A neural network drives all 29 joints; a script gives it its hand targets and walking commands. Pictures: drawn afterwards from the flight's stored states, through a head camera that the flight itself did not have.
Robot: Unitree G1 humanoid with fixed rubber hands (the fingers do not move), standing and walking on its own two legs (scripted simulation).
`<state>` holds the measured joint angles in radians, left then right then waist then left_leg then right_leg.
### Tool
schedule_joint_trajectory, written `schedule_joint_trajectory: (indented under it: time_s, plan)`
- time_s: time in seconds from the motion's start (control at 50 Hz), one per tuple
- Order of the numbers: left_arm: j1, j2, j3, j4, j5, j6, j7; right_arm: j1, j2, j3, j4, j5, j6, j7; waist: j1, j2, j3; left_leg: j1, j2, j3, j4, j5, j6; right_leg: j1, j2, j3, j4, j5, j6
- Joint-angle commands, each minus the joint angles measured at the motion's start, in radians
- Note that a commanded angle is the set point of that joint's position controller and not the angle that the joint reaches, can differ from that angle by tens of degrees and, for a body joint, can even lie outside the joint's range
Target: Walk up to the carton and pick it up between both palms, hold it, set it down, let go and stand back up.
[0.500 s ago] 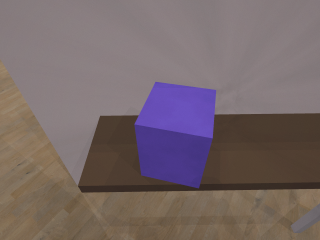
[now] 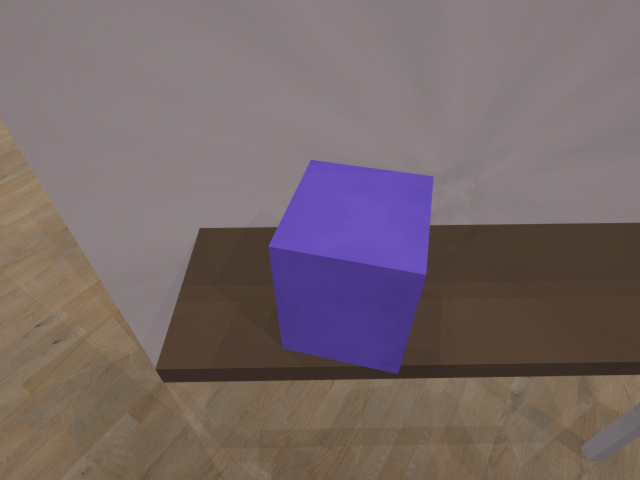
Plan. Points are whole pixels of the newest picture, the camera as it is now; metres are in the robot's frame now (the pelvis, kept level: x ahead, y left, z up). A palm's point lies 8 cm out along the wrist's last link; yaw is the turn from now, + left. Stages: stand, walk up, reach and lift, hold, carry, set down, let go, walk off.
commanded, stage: stand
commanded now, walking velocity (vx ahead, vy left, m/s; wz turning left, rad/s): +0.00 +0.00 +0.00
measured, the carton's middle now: (354, 266) +0.47 -0.01 +0.00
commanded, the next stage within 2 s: none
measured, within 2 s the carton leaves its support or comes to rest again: neither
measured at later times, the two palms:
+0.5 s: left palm out of the picture +0.05 +0.27 -0.13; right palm out of the picture +0.04 -0.29 -0.12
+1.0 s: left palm out of the picture +0.05 +0.27 -0.13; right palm out of the picture +0.05 -0.29 -0.12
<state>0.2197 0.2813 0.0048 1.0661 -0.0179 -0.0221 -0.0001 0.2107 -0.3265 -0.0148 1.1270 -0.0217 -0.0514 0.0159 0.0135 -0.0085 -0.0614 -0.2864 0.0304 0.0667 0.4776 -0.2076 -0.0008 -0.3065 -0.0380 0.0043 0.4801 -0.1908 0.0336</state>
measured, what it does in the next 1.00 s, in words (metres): stands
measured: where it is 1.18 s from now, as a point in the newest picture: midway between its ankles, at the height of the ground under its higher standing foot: outside the picture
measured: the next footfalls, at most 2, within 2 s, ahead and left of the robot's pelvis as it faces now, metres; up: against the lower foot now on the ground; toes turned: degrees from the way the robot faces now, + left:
none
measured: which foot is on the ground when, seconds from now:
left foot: down 0.00-1.00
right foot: down 0.00-1.00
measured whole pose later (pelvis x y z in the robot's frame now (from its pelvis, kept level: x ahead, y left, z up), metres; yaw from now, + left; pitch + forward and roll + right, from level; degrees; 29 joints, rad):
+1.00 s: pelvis +0.01 +0.00 +0.00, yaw +0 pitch +1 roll +0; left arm 0.19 0.28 0.00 1.07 -0.02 -0.02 0.00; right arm 0.21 -0.33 -0.01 1.11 -0.02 -0.05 0.02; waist 0.01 -0.01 -0.02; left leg -0.29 0.03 0.07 0.48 -0.21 0.00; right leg -0.31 -0.04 0.00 0.48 -0.20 0.03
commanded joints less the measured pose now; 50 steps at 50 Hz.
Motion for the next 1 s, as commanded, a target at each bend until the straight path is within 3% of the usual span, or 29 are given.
schedule_joint_trajectory:
  time_s: [0.0, 0.02, 0.04, 0.06, 0.08, 0.1, 0.14, 0.2, 0.22, 0.24, 0.26, 0.34, 0.42, 0.44, 0.52, 0.54, 0.56, 0.58, 0.6, 0.62, 0.64, 0.72, 0.76, 0.78, 0.82, 0.88, 0.94, 0.96, 0.98]
  plan:
    - [-0.061, 0.252, 0.041, -0.037, 0.036, -0.021, 0.0, -0.106, -0.242, -0.044, -0.072, 0.012, -0.003, -0.016, -0.015, 0.038, 0.062, 0.082, 0.12, -0.155, -0.195, -0.13, 0.039, 0.075, -0.081, 0.089, -0.148, -0.015, -0.074]
    - [-0.081, 0.279, 0.05, -0.034, 0.034, -0.019, 0.003, -0.105, -0.223, -0.036, -0.077, 0.015, -0.003, -0.017, -0.008, -0.003, 0.124, 0.038, 0.122, -0.163, -0.208, -0.153, 0.039, 0.055, -0.083, 0.097, -0.151, -0.039, -0.073]
    - [-0.084, 0.25, 0.047, -0.035, 0.036, -0.024, 0.004, -0.089, -0.206, -0.033, -0.077, 0.011, -0.003, -0.016, -0.024, 0.002, 0.079, 0.048, 0.118, -0.162, -0.212, -0.138, 0.04, 0.079, -0.083, 0.097, -0.133, -0.055, -0.074]
    - [-0.055, 0.236, 0.039, -0.032, 0.035, -0.023, -0.002, -0.102, -0.243, -0.036, -0.07, 0.012, -0.005, -0.013, 0.0, -0.013, 0.108, 0.033, 0.125, -0.158, -0.204, -0.158, 0.042, 0.073, -0.088, 0.088, -0.149, -0.046, -0.068]
    - [-0.053, 0.241, 0.04, -0.023, 0.035, -0.022, -0.001, -0.078, -0.235, -0.041, -0.076, 0.015, -0.005, -0.016, -0.008, 0.011, 0.114, 0.055, 0.113, -0.151, -0.199, -0.148, 0.029, 0.056, -0.08, 0.09, -0.153, -0.049, -0.067]
    - [-0.065, 0.216, 0.036, -0.023, 0.042, -0.019, 0.0, -0.122, -0.231, -0.045, -0.071, 0.01, -0.003, -0.02, -0.006, -0.048, 0.093, 0.058, 0.119, -0.152, -0.182, -0.115, 0.042, 0.066, -0.084, 0.08, -0.133, -0.027, -0.072]
    - [-0.083, 0.247, 0.038, -0.039, 0.044, -0.024, 0.005, -0.097, -0.232, -0.043, -0.079, 0.014, -0.002, -0.015, -0.017, -0.03, 0.103, 0.064, 0.101, -0.132, -0.177, -0.124, 0.028, 0.033, -0.082, 0.104, -0.141, -0.102, -0.076]
    - [-0.073, 0.243, 0.036, -0.029, 0.043, -0.019, -0.004, -0.089, -0.224, -0.04, -0.077, 0.019, -0.004, -0.016, -0.023, -0.034, 0.108, 0.051, 0.112, -0.148, -0.201, -0.156, 0.043, 0.044, -0.073, 0.076, -0.125, -0.063, -0.07]
    - [-0.026, 0.205, 0.028, -0.028, 0.035, -0.021, -0.007, -0.118, -0.249, -0.038, -0.087, 0.015, -0.006, -0.015, 0.007, -0.002, 0.1, 0.054, 0.128, -0.172, -0.189, -0.162, 0.046, 0.039, -0.08, 0.085, -0.144, -0.062, -0.078]
    - [-0.051, 0.239, 0.033, -0.024, 0.04, -0.02, 0.001, -0.096, -0.248, -0.041, -0.079, 0.011, -0.002, -0.014, -0.009, 0.009, 0.12, 0.052, 0.122, -0.158, -0.206, -0.175, 0.035, 0.044, -0.085, 0.087, -0.149, -0.06, -0.076]
    - [-0.094, 0.262, 0.045, -0.047, 0.042, -0.018, 0.003, -0.094, -0.233, -0.043, -0.08, 0.018, -0.003, -0.015, -0.03, -0.033, 0.103, 0.054, 0.117, -0.157, -0.195, -0.167, 0.034, 0.046, -0.08, 0.092, -0.132, -0.087, -0.072]
    - [-0.057, 0.227, 0.036, -0.032, 0.04, -0.025, 0.002, -0.117, -0.256, -0.044, -0.085, 0.011, -0.001, -0.013, -0.004, -0.035, 0.081, 0.051, 0.117, -0.169, -0.208, -0.22, 0.046, 0.061, -0.076, 0.078, -0.126, -0.103, -0.067]
    - [-0.068, 0.238, 0.039, -0.026, 0.032, -0.02, 0.0, -0.09, -0.242, -0.039, -0.074, 0.013, -0.002, -0.021, -0.018, 0.029, 0.103, 0.048, 0.115, -0.162, -0.193, -0.164, 0.042, 0.053, -0.086, 0.094, -0.139, -0.067, -0.069]
    - [-0.067, 0.241, 0.037, -0.04, 0.032, -0.022, 0.001, -0.08, -0.235, -0.041, -0.072, 0.015, -0.004, -0.019, -0.012, -0.014, 0.101, 0.061, 0.108, -0.156, -0.194, -0.161, 0.033, 0.049, -0.076, 0.089, -0.139, -0.059, -0.071]
    - [-0.075, 0.257, 0.04, -0.03, 0.028, -0.025, 0.004, -0.074, -0.217, -0.031, -0.057, 0.013, 0.001, -0.013, -0.014, 0.009, 0.112, 0.04, 0.112, -0.135, -0.19, -0.175, 0.034, 0.04, -0.083, 0.089, -0.143, -0.084, -0.069]
    - [-0.058, 0.25, 0.038, -0.03, 0.039, -0.026, 0.003, -0.061, -0.228, -0.037, -0.066, 0.012, 0.001, -0.014, -0.02, -0.039, 0.123, 0.051, 0.101, -0.133, -0.177, -0.156, 0.035, 0.036, -0.078, 0.091, -0.136, -0.109, -0.068]
    - [-0.084, 0.257, 0.042, -0.034, 0.036, -0.019, 0.005, -0.082, -0.239, -0.04, -0.073, 0.012, 0.0, -0.013, -0.024, 0.009, 0.105, 0.04, 0.097, -0.126, -0.16, -0.147, 0.036, 0.045, -0.078, 0.093, -0.143, -0.103, -0.067]
    - [-0.077, 0.26, 0.042, -0.032, 0.034, -0.019, 0.005, -0.071, -0.23, -0.043, -0.068, 0.016, 0.002, -0.012, -0.027, -0.044, 0.097, 0.039, 0.109, -0.144, -0.185, -0.155, 0.04, 0.058, -0.086, 0.086, -0.138, -0.115, -0.068]
    - [-0.077, 0.249, 0.041, -0.036, 0.032, -0.016, 0.002, -0.104, -0.243, -0.038, -0.075, 0.013, 0.002, -0.014, -0.001, -0.04, 0.067, 0.068, 0.111, -0.152, -0.182, -0.152, 0.035, 0.067, -0.075, 0.079, -0.136, -0.082, -0.069]
    - [-0.069, 0.249, 0.036, -0.036, 0.035, -0.017, 0.003, -0.1, -0.249, -0.045, -0.072, 0.012, 0.002, -0.015, -0.013, -0.038, 0.085, 0.07, 0.12, -0.149, -0.198, -0.14, 0.041, 0.057, -0.086, 0.08, -0.135, -0.061, -0.066]
    - [-0.056, 0.255, 0.039, -0.025, 0.036, -0.015, 0.001, -0.107, -0.264, -0.051, -0.079, 0.01, -0.001, -0.014, -0.005, 0.017, 0.097, 0.074, 0.112, -0.142, -0.184, -0.172, 0.032, 0.032, -0.078, 0.087, -0.155, -0.058, -0.066]
    - [-0.087, 0.269, 0.052, -0.039, 0.033, -0.009, 0.001, -0.094, -0.247, -0.045, -0.07, 0.019, 0.0, -0.019, -0.007, -0.018, 0.074, 0.063, 0.121, -0.149, -0.188, -0.191, 0.025, 0.043, -0.075, 0.08, -0.132, -0.056, -0.069]
    - [-0.086, 0.255, 0.05, -0.038, 0.033, -0.012, -0.001, -0.099, -0.268, -0.046, -0.08, 0.005, 0.001, -0.022, -0.007, 0.037, 0.1, 0.04, 0.125, -0.156, -0.215, -0.228, 0.035, 0.063, -0.073, 0.082, -0.131, -0.059, -0.066]
    - [-0.076, 0.237, 0.04, -0.04, 0.036, -0.015, 0.004, -0.133, -0.251, -0.044, -0.096, 0.011, 0.003, -0.024, -0.005, -0.032, 0.082, 0.057, 0.134, -0.164, -0.199, -0.191, 0.04, 0.041, -0.074, 0.074, -0.117, -0.057, -0.069]
    - [-0.083, 0.265, 0.048, -0.044, 0.037, -0.019, 0.002, -0.097, -0.241, -0.041, -0.08, 0.009, 0.004, -0.021, 0.003, -0.028, 0.089, 0.061, 0.122, -0.145, -0.195, -0.172, 0.04, 0.05, -0.08, 0.099, -0.144, -0.064, -0.074]
    - [-0.093, 0.238, 0.029, -0.032, 0.045, -0.012, -0.001, -0.102, -0.232, -0.039, -0.09, 0.014, -0.002, -0.015, -0.032, -0.026, 0.121, 0.068, 0.108, -0.134, -0.167, -0.131, 0.035, 0.022, -0.088, 0.096, -0.144, -0.105, -0.071]
    - [-0.086, 0.241, 0.037, -0.034, 0.03, -0.016, -0.002, -0.084, -0.241, -0.04, -0.073, 0.011, 0.0, -0.012, -0.011, -0.024, 0.102, 0.046, 0.115, -0.156, -0.185, -0.161, 0.034, 0.049, -0.08, 0.086, -0.136, -0.064, -0.066]
    - [-0.08, 0.223, 0.032, -0.025, 0.032, -0.015, 0.002, -0.1, -0.25, -0.043, -0.087, 0.017, -0.002, -0.014, -0.028, 0.016, 0.083, 0.067, 0.123, -0.151, -0.173, -0.15, 0.034, 0.052, -0.084, 0.089, -0.134, -0.059, -0.074]
    - [-0.096, 0.26, 0.039, -0.029, 0.033, -0.019, 0.002, -0.108, -0.232, -0.046, -0.078, 0.011, -0.001, -0.016, -0.014, -0.022, 0.082, 0.056, 0.115, -0.153, -0.179, -0.155, 0.036, 0.053, -0.078, 0.087, -0.139, -0.06, -0.073]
